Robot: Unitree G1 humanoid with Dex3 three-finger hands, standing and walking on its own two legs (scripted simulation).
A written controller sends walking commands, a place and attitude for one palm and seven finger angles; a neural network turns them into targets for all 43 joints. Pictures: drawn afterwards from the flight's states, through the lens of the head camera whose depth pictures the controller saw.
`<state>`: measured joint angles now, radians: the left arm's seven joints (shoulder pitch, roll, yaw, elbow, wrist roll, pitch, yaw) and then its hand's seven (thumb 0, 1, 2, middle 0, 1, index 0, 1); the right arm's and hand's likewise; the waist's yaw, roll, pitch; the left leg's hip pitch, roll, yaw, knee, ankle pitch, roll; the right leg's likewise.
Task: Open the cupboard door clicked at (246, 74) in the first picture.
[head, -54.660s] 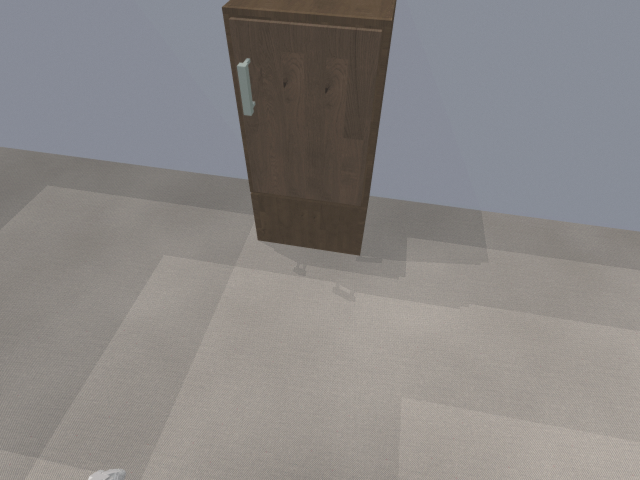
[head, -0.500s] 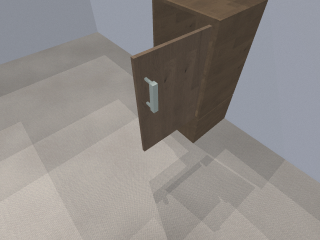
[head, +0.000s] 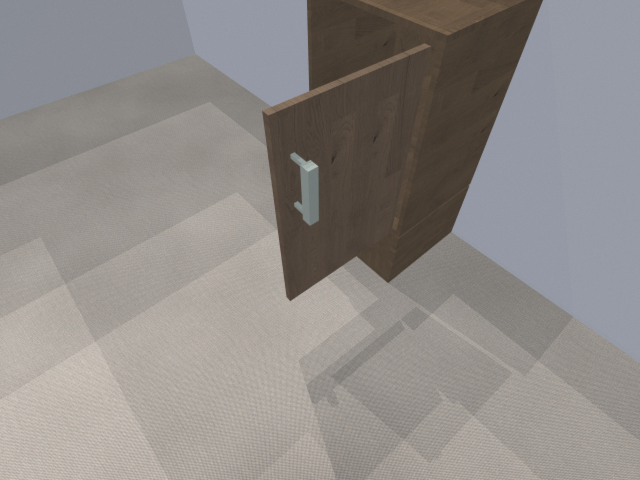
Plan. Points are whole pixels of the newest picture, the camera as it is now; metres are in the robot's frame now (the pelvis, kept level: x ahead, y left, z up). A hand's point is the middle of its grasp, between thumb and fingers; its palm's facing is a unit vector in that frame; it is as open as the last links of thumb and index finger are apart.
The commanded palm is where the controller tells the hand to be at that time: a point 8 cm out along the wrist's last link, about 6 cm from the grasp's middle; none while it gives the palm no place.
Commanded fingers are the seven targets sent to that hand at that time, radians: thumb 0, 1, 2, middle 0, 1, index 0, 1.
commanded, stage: look to check the result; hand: left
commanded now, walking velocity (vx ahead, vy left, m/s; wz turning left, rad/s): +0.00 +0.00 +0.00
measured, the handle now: (303, 189) +0.64 +0.07 -0.05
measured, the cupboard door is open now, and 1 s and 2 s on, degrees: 88 88 88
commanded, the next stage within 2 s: stand and wait in 0.16 s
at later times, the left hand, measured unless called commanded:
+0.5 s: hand out of the picture +0.06 +0.20 -0.17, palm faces +0.00 -0.96 -0.27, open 7.4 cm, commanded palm none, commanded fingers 0.00 0.90 0.90 -0.20 -0.30 -0.20 -0.30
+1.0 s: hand out of the picture +0.08 +0.21 -0.16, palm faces -0.01 -0.96 -0.30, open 7.4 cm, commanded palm none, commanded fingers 0.00 0.90 0.90 -0.20 -0.30 -0.20 -0.30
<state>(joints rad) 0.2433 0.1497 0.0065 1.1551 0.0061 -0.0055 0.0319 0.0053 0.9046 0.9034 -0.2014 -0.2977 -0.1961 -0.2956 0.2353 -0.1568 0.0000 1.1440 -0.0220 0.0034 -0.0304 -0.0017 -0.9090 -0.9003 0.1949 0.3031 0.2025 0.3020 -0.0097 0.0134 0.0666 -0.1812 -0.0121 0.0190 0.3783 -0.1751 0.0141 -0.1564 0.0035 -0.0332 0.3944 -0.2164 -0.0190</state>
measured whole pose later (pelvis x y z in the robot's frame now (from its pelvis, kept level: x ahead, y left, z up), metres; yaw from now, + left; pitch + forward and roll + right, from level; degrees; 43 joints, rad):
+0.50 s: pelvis +0.01 -0.01 +0.00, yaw +0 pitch -1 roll +0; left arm 0.17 0.22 0.01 1.14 0.01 -0.02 0.02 0.01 0.90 0.90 -0.20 -0.30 -0.20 -0.30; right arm 0.18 -0.22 0.00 1.15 -0.02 0.00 -0.02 0.00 -0.91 -0.90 0.20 0.30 0.20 0.30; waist -0.01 0.02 0.06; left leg -0.14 -0.01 0.02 0.34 -0.17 0.00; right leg -0.12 0.01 -0.04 0.35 -0.22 -0.03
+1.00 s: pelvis +0.03 -0.01 +0.00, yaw +0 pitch -1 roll +0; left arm 0.15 0.25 0.01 1.14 0.00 -0.02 0.02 0.01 0.90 0.90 -0.20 -0.30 -0.20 -0.30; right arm 0.15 -0.27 0.00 1.14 -0.02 0.00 -0.02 0.00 -0.91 -0.90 0.20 0.30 0.20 0.30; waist -0.01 0.02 0.06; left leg -0.12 0.01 0.01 0.31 -0.18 -0.01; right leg -0.09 0.02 -0.04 0.32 -0.22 -0.04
